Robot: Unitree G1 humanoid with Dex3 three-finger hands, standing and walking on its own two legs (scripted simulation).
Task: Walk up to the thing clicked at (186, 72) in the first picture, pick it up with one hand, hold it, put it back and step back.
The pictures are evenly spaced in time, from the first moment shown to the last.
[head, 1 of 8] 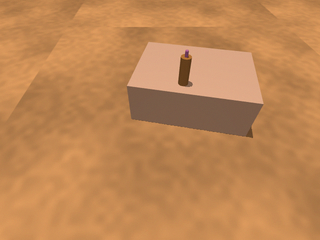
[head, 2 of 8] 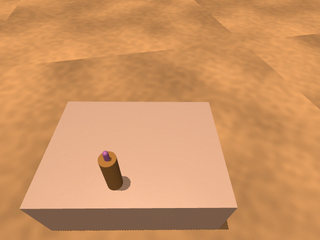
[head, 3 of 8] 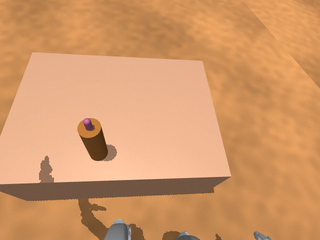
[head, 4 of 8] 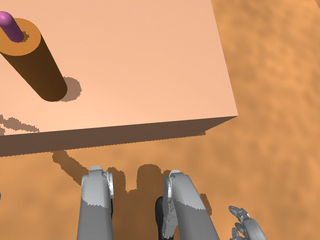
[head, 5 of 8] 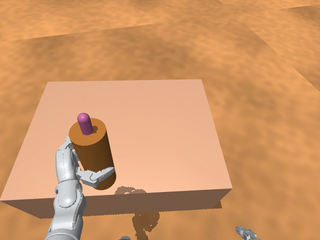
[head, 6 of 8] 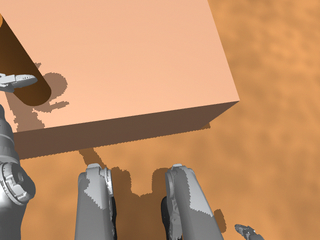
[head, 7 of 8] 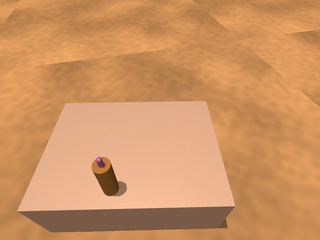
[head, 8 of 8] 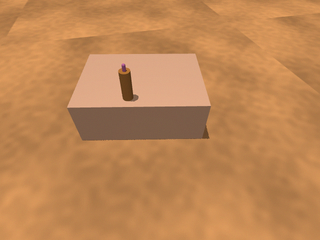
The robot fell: no
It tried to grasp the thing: yes
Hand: left
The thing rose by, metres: 0.30
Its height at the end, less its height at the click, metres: +0.00
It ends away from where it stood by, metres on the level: 0.02
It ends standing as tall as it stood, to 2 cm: yes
